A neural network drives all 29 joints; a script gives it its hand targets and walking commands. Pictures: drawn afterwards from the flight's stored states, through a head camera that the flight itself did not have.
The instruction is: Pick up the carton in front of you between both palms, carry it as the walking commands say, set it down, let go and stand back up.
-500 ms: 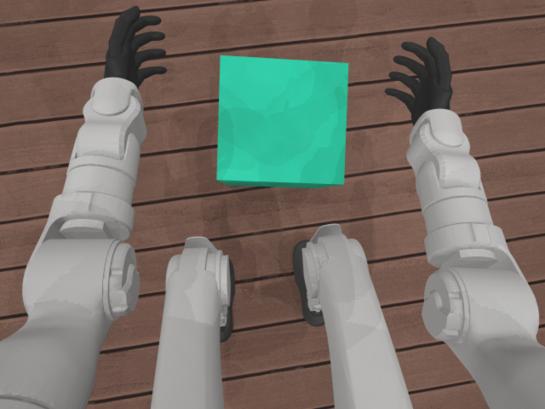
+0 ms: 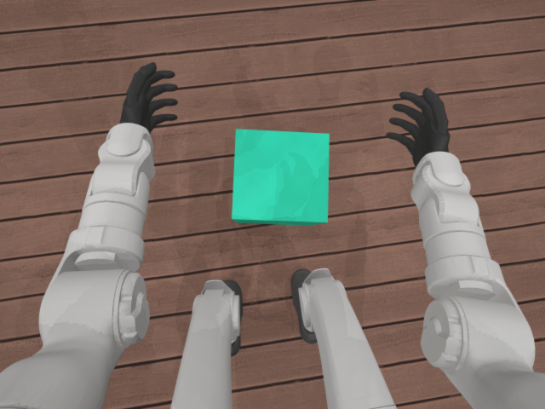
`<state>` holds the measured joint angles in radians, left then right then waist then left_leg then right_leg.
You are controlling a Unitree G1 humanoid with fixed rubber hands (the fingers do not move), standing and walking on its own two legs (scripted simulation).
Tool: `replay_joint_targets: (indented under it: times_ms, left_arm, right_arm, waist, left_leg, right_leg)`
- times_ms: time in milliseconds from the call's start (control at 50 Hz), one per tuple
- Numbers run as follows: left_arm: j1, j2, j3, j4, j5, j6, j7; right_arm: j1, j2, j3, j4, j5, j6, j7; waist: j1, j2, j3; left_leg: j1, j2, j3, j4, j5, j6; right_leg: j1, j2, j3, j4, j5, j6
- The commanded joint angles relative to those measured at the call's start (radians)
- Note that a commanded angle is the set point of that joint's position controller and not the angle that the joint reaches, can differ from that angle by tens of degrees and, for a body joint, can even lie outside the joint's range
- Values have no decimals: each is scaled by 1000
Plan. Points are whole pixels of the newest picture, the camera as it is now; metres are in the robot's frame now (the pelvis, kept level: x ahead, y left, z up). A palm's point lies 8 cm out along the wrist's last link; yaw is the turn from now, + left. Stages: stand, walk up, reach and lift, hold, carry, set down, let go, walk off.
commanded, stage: let go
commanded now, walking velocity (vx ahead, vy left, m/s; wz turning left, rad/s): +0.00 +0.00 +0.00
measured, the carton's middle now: (277, 184) +0.46 -0.05 -0.49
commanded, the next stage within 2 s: stand in 1.28 s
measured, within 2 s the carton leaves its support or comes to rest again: neither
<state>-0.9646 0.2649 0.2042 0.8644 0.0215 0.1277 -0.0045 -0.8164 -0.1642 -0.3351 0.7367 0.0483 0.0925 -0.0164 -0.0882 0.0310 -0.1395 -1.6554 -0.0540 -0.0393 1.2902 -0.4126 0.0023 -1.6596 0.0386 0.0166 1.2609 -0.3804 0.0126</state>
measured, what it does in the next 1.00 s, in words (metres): rises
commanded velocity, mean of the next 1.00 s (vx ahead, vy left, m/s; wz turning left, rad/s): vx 0.00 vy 0.00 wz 0.00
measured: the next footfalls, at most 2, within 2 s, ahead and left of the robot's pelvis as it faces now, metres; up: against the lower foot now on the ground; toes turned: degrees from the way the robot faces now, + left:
none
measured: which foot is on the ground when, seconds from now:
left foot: down 0.00-1.00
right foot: down 0.00-1.00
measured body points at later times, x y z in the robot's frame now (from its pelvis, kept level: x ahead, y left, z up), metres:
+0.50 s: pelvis +0.07 -0.01 +0.12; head +0.24 +0.00 +0.54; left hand +0.38 +0.20 +0.01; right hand +0.34 -0.25 +0.02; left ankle +0.06 +0.11 -0.58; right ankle +0.08 -0.12 -0.58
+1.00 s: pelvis +0.09 +0.01 +0.16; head +0.11 +0.00 +0.61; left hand +0.26 +0.24 +0.09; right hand +0.27 -0.23 +0.08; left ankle +0.07 +0.11 -0.58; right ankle +0.08 -0.12 -0.58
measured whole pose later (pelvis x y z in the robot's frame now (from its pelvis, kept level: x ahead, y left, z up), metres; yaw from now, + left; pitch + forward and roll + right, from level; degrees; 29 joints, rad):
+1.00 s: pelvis +0.09 +0.01 +0.16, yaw +0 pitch -2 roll +0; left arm 0.23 0.22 0.04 0.43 0.00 0.10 -0.07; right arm 0.22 -0.22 -0.04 0.44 0.00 0.10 0.08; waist 0.00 0.01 0.07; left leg -0.12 -0.04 -0.04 0.44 -0.28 0.03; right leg -0.14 0.02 0.05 0.43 -0.25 0.00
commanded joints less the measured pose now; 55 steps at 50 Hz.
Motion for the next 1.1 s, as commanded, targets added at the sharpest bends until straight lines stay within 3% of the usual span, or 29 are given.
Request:
replay_joint_targets:
  times_ms: [0, 80, 220, 340, 480, 560, 620, 760, 900, 1080]
  left_arm:
    - [-178, 70, 20, -82, 22, -26, 1]
    - [-26, 29, 35, -117, 66, -28, 27]
    - [274, -37, 2, -330, 79, -45, 80]
    - [485, -33, -38, -389, 35, -90, 54]
    - [796, -19, -66, -358, 21, -140, 24]
    - [929, -5, -79, -389, 17, -161, 11]
    - [1008, 1, -87, -416, 13, -169, 3]
    - [1132, 13, -120, -479, -6, -137, -23]
    - [1152, 23, -147, -521, -27, -59, -58]
    - [1134, 29, -140, -541, -13, 2, -64]
  right_arm:
    - [-129, -97, -12, -86, -19, -28, 11]
    - [8, -107, 1, -110, -60, -38, 37]
    - [278, -148, 81, -238, -95, -51, 90]
    - [482, -122, 159, -261, -57, -80, 106]
    - [766, -105, 220, -280, -24, -118, 89]
    - [892, -109, 246, -331, -20, -132, 79]
    - [963, -114, 260, -361, -17, -135, 78]
    - [1028, -139, 278, -392, -15, -99, 88]
    - [1014, -154, 264, -393, -46, -22, 93]
    - [997, -150, 251, -398, -72, 42, 94]
  waist:
    - [-14, 53, -828]
    - [-5, 43, -879]
    - [-3, 3, -782]
    - [13, -18, -568]
    - [30, -54, -427]
    - [40, -62, -333]
    - [50, -42, -242]
    - [81, 11, -25]
    - [85, -23, 142]
    - [78, -20, 215]
  left_leg:
    - [582, -17, 18, -176, 244, -30]
    - [710, -17, 10, -249, 324, -33]
    - [875, -14, 5, -401, 373, -39]
    - [898, -8, 15, -507, 348, -27]
    - [986, -7, 17, -628, 404, -19]
    - [1122, -6, 8, -715, 443, -13]
    - [1249, -1, 0, -782, 468, -13]
    - [1469, 20, -6, -888, 465, -21]
    - [1509, 33, 1, -938, 327, -18]
    - [1510, 38, 5, -941, 273, -13]
  right_leg:
    - [489, 21, -67, -158, 291, 37]
    - [611, 20, -64, -224, 350, 31]
    - [884, 11, -37, -356, 418, 6]
    - [1093, -8, 9, -460, 466, 2]
    - [1358, -23, 49, -561, 675, 10]
    - [1451, -26, 48, -643, 724, 17]
    - [1483, -23, 41, -715, 690, 18]
    - [1508, -3, 17, -845, 464, 5]
    - [1546, 11, -10, -880, 293, -2]
    - [1599, 13, -19, -868, 259, -4]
